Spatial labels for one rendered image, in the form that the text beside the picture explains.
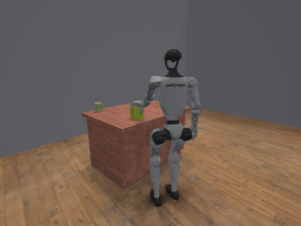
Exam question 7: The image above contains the robot left forearm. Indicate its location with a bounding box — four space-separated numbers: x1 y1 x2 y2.
139 92 151 107

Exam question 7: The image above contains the right robot hand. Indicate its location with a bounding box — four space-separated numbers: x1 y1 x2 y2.
189 124 198 140

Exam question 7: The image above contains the robot right upper arm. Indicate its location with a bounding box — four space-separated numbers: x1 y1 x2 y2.
185 76 201 111

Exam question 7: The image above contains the left robot shin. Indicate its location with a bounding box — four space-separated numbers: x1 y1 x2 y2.
150 157 160 198

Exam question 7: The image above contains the table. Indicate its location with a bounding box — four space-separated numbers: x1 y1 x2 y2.
82 100 192 189

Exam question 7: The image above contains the robot left foot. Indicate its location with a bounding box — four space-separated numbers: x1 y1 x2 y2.
150 189 162 207

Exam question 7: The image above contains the robot right forearm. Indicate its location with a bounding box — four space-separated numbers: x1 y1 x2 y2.
191 108 201 127

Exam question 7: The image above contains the sponge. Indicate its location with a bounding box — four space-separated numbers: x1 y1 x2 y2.
130 106 144 121

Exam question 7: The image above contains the robot left upper arm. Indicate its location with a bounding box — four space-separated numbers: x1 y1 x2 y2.
145 75 162 101

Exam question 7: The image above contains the left robot hand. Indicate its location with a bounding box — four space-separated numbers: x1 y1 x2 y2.
131 101 144 115

